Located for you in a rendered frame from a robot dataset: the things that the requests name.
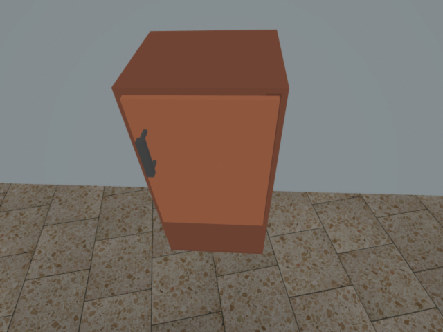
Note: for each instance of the cupboard door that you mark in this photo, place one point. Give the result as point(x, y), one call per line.
point(213, 154)

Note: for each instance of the handle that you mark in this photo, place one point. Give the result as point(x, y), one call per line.
point(143, 151)

